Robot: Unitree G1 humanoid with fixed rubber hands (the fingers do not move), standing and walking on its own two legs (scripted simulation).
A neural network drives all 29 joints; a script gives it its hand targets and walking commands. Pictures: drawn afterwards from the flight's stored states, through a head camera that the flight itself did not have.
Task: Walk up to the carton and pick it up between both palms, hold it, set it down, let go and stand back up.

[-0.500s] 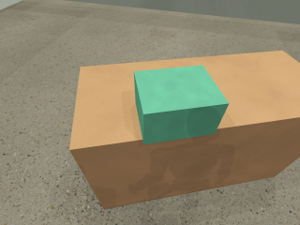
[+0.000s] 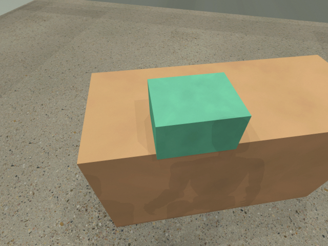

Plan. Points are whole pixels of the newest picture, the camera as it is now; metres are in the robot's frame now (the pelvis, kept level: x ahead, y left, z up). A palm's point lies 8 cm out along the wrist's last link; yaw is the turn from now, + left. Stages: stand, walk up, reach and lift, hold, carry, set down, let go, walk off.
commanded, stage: walk up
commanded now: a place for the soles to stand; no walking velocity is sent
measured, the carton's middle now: (191, 114) +0.52 -0.07 +0.01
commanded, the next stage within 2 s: reach and lift in 1.90 s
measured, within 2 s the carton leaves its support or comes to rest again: neither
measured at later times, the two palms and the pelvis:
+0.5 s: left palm out of the picture +0.11 +0.08 -0.13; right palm (323, 231) +0.20 -0.42 -0.13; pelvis +0.08 -0.17 -0.01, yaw +10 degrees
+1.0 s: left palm out of the picture +0.06 +0.08 -0.13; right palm (301, 216) +0.23 -0.37 -0.12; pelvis +0.09 -0.16 +0.00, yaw +15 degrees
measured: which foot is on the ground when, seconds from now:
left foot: down 0.00-0.34, up 0.36-0.72, down 0.74-1.00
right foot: up 0.00-0.30, down 0.32-1.00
